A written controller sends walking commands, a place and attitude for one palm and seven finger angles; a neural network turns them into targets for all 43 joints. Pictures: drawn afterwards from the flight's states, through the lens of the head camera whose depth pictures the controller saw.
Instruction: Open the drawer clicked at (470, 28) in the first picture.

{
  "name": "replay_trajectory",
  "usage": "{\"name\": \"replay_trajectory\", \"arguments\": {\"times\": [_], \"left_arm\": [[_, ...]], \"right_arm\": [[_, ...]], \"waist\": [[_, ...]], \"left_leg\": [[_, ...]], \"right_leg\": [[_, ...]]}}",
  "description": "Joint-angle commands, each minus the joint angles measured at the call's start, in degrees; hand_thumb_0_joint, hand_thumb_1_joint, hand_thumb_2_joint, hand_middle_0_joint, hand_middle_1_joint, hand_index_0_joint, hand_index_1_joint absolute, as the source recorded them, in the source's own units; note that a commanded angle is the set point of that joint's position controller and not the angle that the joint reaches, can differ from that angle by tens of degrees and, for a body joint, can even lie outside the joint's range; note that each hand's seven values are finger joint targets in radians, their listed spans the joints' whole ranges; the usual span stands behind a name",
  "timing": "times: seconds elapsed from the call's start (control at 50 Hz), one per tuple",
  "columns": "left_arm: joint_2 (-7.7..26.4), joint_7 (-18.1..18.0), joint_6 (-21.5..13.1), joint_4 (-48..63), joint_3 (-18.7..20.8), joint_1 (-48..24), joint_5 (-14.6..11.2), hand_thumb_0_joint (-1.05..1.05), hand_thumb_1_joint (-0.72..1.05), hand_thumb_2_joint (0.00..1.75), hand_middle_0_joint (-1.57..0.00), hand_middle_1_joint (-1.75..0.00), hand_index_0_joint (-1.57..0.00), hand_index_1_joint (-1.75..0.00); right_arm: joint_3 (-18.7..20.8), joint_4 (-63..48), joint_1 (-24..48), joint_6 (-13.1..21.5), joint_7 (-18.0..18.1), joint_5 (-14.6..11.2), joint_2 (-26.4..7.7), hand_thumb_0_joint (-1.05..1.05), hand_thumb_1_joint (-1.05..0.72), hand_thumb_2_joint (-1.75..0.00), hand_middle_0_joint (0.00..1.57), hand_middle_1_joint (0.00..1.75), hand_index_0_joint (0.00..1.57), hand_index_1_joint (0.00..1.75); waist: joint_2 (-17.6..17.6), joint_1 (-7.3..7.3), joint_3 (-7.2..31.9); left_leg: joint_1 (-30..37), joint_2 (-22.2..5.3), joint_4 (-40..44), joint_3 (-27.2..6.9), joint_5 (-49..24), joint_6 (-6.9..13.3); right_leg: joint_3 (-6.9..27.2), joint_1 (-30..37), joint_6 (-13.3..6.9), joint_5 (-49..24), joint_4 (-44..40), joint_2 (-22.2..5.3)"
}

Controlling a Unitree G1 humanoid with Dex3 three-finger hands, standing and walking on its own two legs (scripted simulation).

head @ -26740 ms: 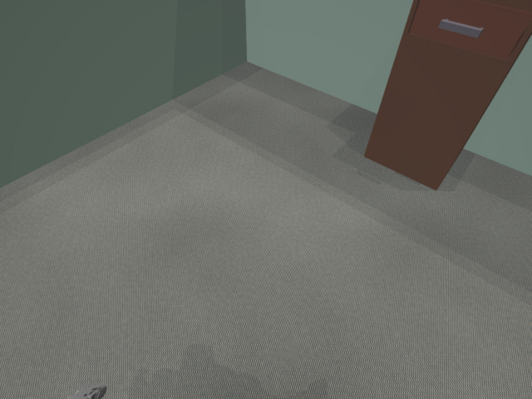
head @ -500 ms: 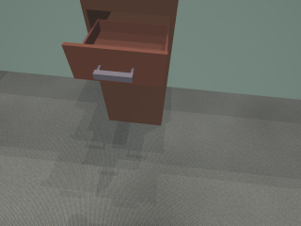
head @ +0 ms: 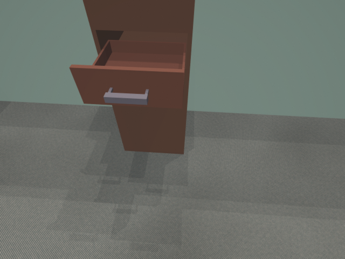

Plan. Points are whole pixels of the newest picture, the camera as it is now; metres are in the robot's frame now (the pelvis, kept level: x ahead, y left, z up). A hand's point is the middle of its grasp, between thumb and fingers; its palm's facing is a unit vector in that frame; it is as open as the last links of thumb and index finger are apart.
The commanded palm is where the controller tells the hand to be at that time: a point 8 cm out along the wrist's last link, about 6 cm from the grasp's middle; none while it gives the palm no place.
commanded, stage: let the arm hang, fingers relaxed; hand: left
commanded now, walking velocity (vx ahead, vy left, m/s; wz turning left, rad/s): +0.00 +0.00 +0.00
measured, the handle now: (127, 94) +0.63 +0.19 +0.02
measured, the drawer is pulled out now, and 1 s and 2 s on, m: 0.30 0.30 0.30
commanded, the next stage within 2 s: look to check the result in 0.12 s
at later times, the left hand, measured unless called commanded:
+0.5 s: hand out of the picture +0.02 +0.17 -0.17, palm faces +0.01 -0.98 -0.21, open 7.4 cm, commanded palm none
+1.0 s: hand out of the picture +0.06 +0.17 -0.17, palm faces -0.01 -0.97 -0.24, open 7.4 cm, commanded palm none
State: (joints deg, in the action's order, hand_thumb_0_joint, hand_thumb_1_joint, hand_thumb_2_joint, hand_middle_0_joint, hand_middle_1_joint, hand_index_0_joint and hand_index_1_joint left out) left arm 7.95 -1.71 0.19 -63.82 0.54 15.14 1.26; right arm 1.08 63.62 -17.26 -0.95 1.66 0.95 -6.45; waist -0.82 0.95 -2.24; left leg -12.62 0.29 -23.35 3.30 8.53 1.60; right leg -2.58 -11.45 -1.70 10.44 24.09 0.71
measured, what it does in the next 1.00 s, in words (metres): stands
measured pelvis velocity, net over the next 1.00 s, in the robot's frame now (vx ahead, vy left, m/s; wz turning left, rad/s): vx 0.03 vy -0.02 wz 0.00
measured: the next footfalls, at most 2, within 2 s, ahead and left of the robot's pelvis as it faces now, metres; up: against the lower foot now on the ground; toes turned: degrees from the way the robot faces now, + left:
none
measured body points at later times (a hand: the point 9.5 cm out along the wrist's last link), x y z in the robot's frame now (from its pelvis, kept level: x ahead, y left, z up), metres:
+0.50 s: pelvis +0.01 -0.01 +0.00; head +0.03 -0.02 +0.45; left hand +0.02 +0.22 -0.15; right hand +0.00 -0.22 -0.16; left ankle +0.05 +0.10 -0.74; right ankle +0.03 -0.10 -0.74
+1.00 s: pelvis +0.03 -0.02 +0.00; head +0.06 -0.03 +0.45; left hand +0.06 +0.23 -0.15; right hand +0.04 -0.25 -0.16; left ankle +0.05 +0.10 -0.74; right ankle +0.03 -0.10 -0.74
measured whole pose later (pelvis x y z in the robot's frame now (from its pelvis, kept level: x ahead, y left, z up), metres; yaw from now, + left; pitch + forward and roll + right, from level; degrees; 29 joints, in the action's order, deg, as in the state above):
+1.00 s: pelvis +0.03 -0.02 +0.00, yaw +0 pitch -2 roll +0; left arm 10.5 -1.3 -0.5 -65.0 1.0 11.0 0.9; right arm 1.1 64.7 -12.1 -0.6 1.8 0.8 -10.5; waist -1.4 1.0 -4.7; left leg -9.0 -0.8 -20.3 3.0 9.6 0.0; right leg -2.7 -7.6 -2.9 11.2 20.4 2.1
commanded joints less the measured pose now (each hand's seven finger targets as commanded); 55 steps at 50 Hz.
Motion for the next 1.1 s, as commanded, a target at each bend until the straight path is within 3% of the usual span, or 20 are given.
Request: {"name": "replay_trajectory", "arguments": {"times": [0.0,0.12,0.52,1.08], "left_arm": [[6.9,-0.4,-0.6,1.0,1.6,4.1,-0.3,0.0,0.9,0.9,-0.2,-0.3,-0.2,-0.3],[7.1,-0.4,-0.8,0.8,1.7,3.5,-0.5,0.0,0.9,0.9,-0.2,-0.3,-0.2,-0.3],[7.6,-0.5,-1.0,-0.1,1.6,1.7,-0.6,0.0,0.9,0.9,-0.2,-0.3,-0.2,-0.3],[12.2,-0.3,-1.7,1.0,2.3,-3.1,-0.6,0.0,0.9,0.9,-0.2,-0.3,-0.2,-0.3]], "right_arm": [[0.7,-1.0,-4.6,0.6,0.2,0.1,-4.8,0.0,-0.9,-0.9,0.2,0.3,0.2,0.3],[0.7,-0.9,-4.1,0.9,0.4,0.0,-5.5,0.0,-0.9,-0.9,0.2,0.3,0.2,0.3],[0.6,-0.3,-1.6,1.0,0.5,-0.1,-7.0,0.0,-0.9,-0.9,0.2,0.3,0.2,0.3],[1.1,-0.7,3.6,1.2,0.4,-0.1,-11.8,0.0,-0.9,-0.9,0.2,0.3,0.2,0.3]], "waist": [[-0.7,-0.39,-4.7],[-0.6,-0.29,-2.5],[0.0,-0.12,-1.8],[0.3,-0.09,0.6]], "left_leg": [[-1.4,-5.3,5.9,-6.6,8.2,0.3],[0.8,-5.7,5.7,-6.5,5.1,0.2],[3.2,-6.4,5.8,-6.0,1.6,-0.2],[6.2,-7.0,5.5,-5.5,-3.7,-0.7]], "right_leg": [[6.9,-4.4,-1.4,9.3,-8.0,-5.9],[6.6,-2.7,-1.5,5.8,-7.6,-6.2],[6.6,-1.0,-1.2,2.4,-8.0,-6.4],[7.2,2.8,-1.2,-6.6,-8.9,-7.2]]}}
